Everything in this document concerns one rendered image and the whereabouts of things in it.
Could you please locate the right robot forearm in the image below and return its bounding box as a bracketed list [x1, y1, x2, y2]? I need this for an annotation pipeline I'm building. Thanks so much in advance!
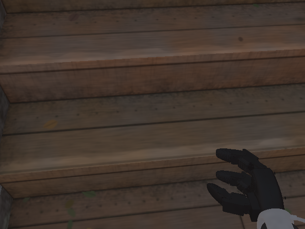
[256, 208, 298, 229]

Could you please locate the right robot hand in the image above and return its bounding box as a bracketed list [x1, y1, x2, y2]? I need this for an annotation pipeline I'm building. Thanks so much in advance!
[207, 148, 286, 222]

